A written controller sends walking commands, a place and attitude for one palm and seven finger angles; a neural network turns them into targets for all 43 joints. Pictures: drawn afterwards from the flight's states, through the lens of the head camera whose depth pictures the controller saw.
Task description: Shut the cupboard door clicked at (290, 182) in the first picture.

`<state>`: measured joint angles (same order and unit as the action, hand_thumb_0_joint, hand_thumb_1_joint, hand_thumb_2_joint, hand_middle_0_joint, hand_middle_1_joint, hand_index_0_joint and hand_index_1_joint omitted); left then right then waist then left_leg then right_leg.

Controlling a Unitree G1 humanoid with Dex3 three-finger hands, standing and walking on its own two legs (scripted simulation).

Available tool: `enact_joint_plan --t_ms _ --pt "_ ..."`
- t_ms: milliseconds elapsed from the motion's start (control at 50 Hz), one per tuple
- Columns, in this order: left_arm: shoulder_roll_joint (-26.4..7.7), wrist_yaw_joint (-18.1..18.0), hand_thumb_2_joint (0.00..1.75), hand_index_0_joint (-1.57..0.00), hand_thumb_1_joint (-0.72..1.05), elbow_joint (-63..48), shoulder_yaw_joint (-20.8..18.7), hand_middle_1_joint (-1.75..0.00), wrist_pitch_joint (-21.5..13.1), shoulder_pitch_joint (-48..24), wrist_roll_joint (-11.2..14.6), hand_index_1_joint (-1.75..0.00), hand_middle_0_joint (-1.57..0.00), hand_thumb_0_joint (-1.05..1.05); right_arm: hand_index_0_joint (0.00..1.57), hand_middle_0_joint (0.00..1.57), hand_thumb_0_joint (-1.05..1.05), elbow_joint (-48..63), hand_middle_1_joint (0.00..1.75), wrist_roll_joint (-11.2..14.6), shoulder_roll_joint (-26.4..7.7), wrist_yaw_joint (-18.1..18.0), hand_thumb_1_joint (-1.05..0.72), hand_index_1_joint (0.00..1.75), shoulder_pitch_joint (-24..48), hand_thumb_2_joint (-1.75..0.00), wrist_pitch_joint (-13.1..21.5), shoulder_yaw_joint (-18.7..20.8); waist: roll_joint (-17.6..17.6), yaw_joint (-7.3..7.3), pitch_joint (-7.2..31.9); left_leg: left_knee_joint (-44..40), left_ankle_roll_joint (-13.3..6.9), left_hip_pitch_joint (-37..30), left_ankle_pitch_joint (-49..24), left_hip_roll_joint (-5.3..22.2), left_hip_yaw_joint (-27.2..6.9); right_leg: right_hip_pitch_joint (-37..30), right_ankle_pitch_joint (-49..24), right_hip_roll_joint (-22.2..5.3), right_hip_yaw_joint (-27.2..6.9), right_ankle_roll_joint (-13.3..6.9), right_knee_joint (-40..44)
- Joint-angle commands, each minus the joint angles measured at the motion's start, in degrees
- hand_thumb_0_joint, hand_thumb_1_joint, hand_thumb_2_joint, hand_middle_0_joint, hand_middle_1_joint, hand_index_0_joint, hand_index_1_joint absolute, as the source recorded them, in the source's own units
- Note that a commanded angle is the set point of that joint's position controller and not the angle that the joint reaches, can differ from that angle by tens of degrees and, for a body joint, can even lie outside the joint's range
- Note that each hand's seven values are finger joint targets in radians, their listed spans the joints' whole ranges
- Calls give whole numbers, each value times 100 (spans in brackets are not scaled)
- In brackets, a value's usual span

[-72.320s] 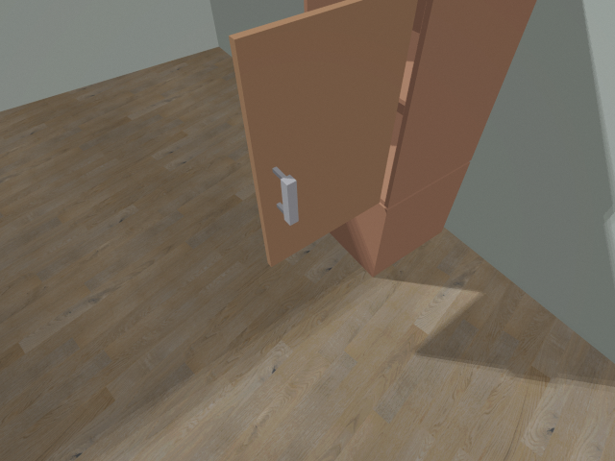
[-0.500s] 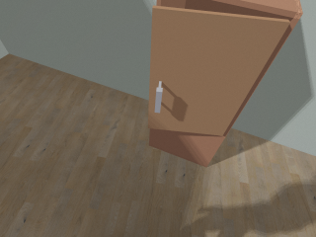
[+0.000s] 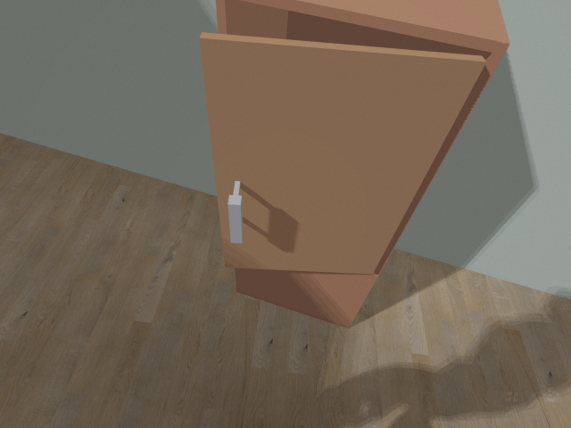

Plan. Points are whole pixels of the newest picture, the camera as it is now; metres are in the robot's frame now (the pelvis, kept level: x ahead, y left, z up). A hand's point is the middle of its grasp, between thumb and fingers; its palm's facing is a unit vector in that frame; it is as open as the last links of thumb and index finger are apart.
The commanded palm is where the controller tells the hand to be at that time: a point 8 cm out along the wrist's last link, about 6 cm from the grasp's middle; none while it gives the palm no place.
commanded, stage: come to a stop and stand still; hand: left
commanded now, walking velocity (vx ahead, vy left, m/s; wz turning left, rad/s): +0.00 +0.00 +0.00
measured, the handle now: (237, 212) +0.51 +0.12 -0.07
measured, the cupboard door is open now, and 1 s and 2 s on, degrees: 17 17 17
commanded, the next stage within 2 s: look again from close up in 1.12 s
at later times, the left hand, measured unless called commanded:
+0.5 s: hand out of the picture +0.12 +0.15 -0.15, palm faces +0.07 -0.97 -0.24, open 7.4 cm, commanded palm none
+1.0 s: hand out of the picture +0.03 +0.16 -0.16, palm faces +0.03 -0.98 -0.20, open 7.4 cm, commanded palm none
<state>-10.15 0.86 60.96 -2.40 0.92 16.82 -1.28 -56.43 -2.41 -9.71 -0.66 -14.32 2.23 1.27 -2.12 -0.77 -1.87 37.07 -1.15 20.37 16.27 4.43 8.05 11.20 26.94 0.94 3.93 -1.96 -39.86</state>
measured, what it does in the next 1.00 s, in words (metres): steps on the spot: right foot, then left foot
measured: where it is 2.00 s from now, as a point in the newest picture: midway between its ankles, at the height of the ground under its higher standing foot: outside the picture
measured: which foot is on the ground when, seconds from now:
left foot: down 0.00-0.26, up 0.28-0.58, down 0.60-1.00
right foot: up 0.00-0.22, down 0.24-0.60, up 0.62-0.84, down 0.86-1.00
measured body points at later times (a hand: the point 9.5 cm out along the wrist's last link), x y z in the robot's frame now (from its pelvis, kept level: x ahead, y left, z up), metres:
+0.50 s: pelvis +0.05 -0.04 +0.01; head +0.11 -0.05 +0.46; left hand +0.12 +0.20 -0.13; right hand +0.14 -0.30 -0.14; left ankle +0.01 +0.06 -0.68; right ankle +0.09 -0.18 -0.72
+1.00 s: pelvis +0.03 -0.02 +0.02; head +0.04 -0.02 +0.47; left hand +0.03 +0.21 -0.14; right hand +0.08 -0.25 -0.14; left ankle +0.03 +0.08 -0.72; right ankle +0.01 -0.15 -0.72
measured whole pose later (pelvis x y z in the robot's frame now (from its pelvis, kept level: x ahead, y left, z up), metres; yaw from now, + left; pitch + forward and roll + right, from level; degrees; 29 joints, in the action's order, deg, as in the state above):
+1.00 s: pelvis +0.03 -0.02 +0.02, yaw +1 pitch -1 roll +0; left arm -9.3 -1.2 62.8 -0.1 0.9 15.5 -1.1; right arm -60.5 -0.2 -9.9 -1.2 -11.4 -0.5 1.1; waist 0.3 0.3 -2.4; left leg 24.3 -1.9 11.0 12.5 -0.7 4.6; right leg 9.1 15.2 -0.8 -1.5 0.9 -25.1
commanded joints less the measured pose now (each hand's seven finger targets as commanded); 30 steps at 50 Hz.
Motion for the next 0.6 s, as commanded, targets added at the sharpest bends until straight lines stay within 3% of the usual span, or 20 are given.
enact_joint_plan --t_ms 0,40,60,80,100,140,180,200,240,260,280,320,380,440,480,520,540,560,580 --pt "-496 -25 90 -20 90 -641 -150 -30 -125 -589 -16 -30 -20 0 20 20 0 -103 30 2 -1271 -228 -90 30 -1290 -90 -21 222 1266 -393 -104 -2139 -1047 -1493 -1693 2211 -2744 2503 241 -403 -616 37 -2762" --pt "-290 -10 90 -20 90 -554 -134 -30 -47 -469 24 -30 -20 0 20 20 0 42 30 20 -926 -266 -90 30 -587 -90 12 102 1010 -38 -217 -2015 -817 -1018 -3041 1692 -1609 1901 -214 -540 -589 226 -1953" --pt "-177 -25 90 -20 90 -498 -104 -30 -15 -391 53 -30 -20 0 20 20 0 31 30 35 -830 -288 -90 30 -370 -90 15 70 987 55 -97 -1785 -714 -995 -3952 1470 -1108 1428 -269 -511 -461 262 -1213" --pt "-124 -53 90 -20 90 -454 -83 -30 10 -298 68 -30 -20 0 20 20 0 26 30 41 -874 -283 -90 30 -249 -90 -12 85 1033 68 187 -1583 -651 -1082 -4288 1318 -821 989 -376 -412 -306 277 -559" --pt "-138 -82 90 -20 90 -391 -77 -30 26 -203 67 -30 -20 0 20 20 0 2 30 74 -927 -272 -90 30 -145 -90 -59 115 1160 75 262 -1500 -612 -1120 -4111 1222 -710 744 -604 -318 -121 291 -158" --pt "-254 -108 90 -20 90 -318 -99 -30 48 -12 35 -30 -20 0 20 20 0 -63 30 130 -948 -239 -90 30 -50 -90 -166 190 1160 158 275 -1370 -495 -933 -3201 1056 -621 320 -1320 -205 55 282 473" --pt "-534 -135 90 -20 90 -334 -151 -30 17 152 -11 -30 -20 0 20 20 0 -20 30 167 -894 -185 -90 30 86 -90 -235 247 779 277 164 -1041 -168 -563 -2163 724 -451 -45 -2608 -331 -179 211 1079" --pt "-783 -167 90 -20 90 -385 -189 -30 -9 146 -44 -30 -20 0 20 20 0 25 30 185 -784 -151 -90 30 56 -90 -281 270 282 264 186 -705 37 -332 -1268 382 -285 -143 -3576 -724 -713 55 1101" --pt "-1295 -184 90 -20 90 -488 -234 -30 -25 -41 -69 -30 -20 0 20 20 0 61 30 213 -438 -73 -90 30 -247 -90 -436 296 -740 122 238 671 276 -180 1211 -425 -60 108 -4314 -2027 -1746 -636 1870" --pt "-1275 -214 90 -20 90 -468 -251 -30 -51 -5 -57 -30 -20 0 20 20 0 96 30 199 -407 -101 -90 30 -124 -90 -508 294 -1136 239 290 1438 260 -126 1898 -408 -385 146 -4984 -2205 -2018 -932 1998" --pt "-1198 -267 90 -20 90 -463 -253 -30 -65 -142 -61 -30 -20 0 20 20 0 80 30 195 -496 -124 -90 30 -102 -90 -498 297 -1392 227 387 1956 237 244 1957 -360 -711 -222 -5698 -2208 -2008 -1090 1777" --pt "-1133 -328 90 -20 90 -547 -277 -30 -49 -193 -58 -30 -20 0 20 20 0 129 30 230 -605 -120 -90 30 65 -90 -448 287 -1052 293 650 2414 287 660 1795 -413 -911 -891 -6499 -2114 -1673 -1107 1439" --pt "-1163 -375 90 -20 90 -649 -325 -30 -32 -256 -68 -30 -20 0 20 20 0 231 30 208 -561 -59 -90 30 271 -90 -463 242 -825 347 825 1964 366 629 1513 -426 -882 -1045 -6094 -2045 -1417 -986 1456" --pt "-1201 -369 90 -20 90 -705 -337 -30 -31 -332 -85 -30 -20 0 20 20 0 321 30 204 -564 -15 -90 30 332 -90 -479 231 -954 324 728 1318 381 343 1298 -436 -843 -758 -5561 -2024 -1363 -958 1578" --pt "-1215 -351 90 -20 90 -718 -340 -30 -23 -428 -89 -30 -20 0 20 20 0 299 30 211 -541 -6 -90 30 161 -90 -454 214 -916 212 760 406 363 23 951 -439 -719 -669 -5135 -1899 -1277 -834 1499" --pt "-1167 -331 90 -20 90 -712 -322 -30 9 -557 -42 -30 -20 0 20 20 0 207 30 195 -575 -10 -90 30 -158 -90 -419 205 -851 20 696 -939 321 -875 -127 -448 -602 -71 -4054 -1650 -1133 -495 1312" --pt "-1025 -316 90 -20 90 -732 -281 -30 41 -568 5 -30 -20 0 20 20 0 184 30 175 -744 0 -90 30 -281 -90 -368 224 -445 -35 667 -1510 253 -1476 -751 -188 -751 449 -3032 -1354 -911 -225 1046" --pt "-691 -292 90 -20 90 -784 -216 -30 93 -411 18 -30 -20 0 20 20 0 281 30 129 -1093 3 -90 30 -154 -90 -322 278 967 42 662 -1845 -74 -1579 -1456 760 -1798 973 -1212 -669 -459 127 533" --pt "-544 -286 90 -20 90 -840 -162 -30 142 -451 34 -30 -20 0 20 20 0 415 30 81 -1379 -18 -90 30 119 -90 -361 298 1661 58 300 -2119 -642 -757 -1906 1483 -2227 948 220 -356 -196 309 -92"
